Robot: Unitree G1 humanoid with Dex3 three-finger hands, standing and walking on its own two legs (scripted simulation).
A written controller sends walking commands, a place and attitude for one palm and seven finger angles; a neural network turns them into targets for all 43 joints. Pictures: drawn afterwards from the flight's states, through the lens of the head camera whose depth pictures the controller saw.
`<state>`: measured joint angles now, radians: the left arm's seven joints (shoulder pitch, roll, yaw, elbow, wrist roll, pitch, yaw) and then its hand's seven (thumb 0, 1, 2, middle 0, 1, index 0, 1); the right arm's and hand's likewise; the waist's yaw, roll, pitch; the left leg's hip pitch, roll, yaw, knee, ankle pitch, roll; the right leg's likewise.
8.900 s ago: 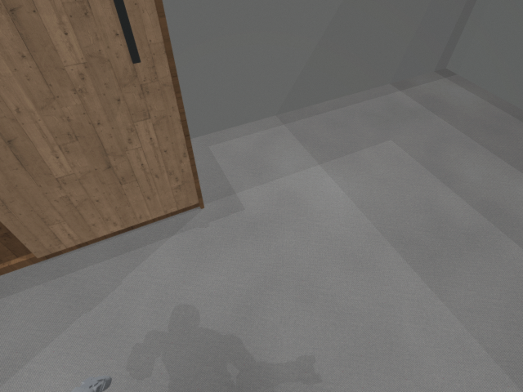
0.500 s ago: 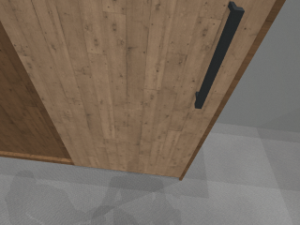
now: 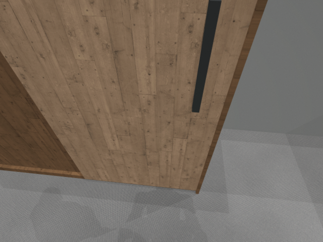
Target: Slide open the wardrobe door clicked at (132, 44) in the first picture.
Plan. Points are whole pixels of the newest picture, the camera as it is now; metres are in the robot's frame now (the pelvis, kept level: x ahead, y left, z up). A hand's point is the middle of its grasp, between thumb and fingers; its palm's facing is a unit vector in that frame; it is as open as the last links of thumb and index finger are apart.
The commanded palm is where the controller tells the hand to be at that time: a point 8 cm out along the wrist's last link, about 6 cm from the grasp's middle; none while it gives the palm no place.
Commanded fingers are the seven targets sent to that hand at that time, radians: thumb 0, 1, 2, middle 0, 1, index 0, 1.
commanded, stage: come to a stop and stand still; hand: right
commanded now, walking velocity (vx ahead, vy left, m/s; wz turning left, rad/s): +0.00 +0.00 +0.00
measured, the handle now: (202, 62) +0.52 -0.08 +0.19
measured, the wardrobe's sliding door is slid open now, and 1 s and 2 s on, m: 0.00 0.00 0.00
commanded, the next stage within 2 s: look again from close up in 0.22 s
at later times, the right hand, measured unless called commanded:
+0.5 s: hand out of the picture +0.00 -0.17 -0.18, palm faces +0.02 +0.98 -0.21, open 7.3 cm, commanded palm none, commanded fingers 0.00 -0.90 -0.90 0.20 0.30 0.20 0.30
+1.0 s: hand out of the picture -0.05 -0.15 -0.18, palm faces +0.04 +0.98 -0.18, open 7.3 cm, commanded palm none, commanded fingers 0.00 -0.90 -0.90 0.20 0.30 0.20 0.30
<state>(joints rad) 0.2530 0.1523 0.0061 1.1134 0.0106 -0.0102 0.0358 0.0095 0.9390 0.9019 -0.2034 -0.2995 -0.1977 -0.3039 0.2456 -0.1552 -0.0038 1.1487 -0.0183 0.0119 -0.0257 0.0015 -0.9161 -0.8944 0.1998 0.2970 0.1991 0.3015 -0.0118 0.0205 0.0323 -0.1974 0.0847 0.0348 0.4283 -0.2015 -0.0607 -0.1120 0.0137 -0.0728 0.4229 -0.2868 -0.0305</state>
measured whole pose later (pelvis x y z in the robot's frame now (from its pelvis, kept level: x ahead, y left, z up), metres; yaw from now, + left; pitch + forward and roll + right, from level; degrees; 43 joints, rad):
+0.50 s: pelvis -0.01 +0.00 -0.01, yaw -1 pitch -3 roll +0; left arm 0.32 0.15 0.00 1.06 0.02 -0.02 0.04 0.01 0.91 0.90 -0.20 -0.30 -0.20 -0.30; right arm 0.28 -0.15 0.01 1.11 -0.02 -0.01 -0.04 0.00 -0.91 -0.89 0.20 0.30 0.20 0.30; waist 0.01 -0.01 0.02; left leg -0.24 0.09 0.04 0.54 -0.25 -0.05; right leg -0.16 0.01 -0.06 0.54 -0.33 -0.03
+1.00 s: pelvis -0.04 +0.02 +0.00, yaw -1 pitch -3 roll +0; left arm 0.35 0.16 0.00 1.08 0.02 -0.01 0.02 0.00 0.91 0.90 -0.20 -0.30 -0.19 -0.30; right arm 0.34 -0.16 0.01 1.07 -0.02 0.00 -0.02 0.00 -0.91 -0.89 0.20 0.30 0.20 0.30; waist 0.00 0.01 0.01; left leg -0.25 0.06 0.05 0.47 -0.16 -0.02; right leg -0.18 -0.01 -0.05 0.47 -0.25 0.00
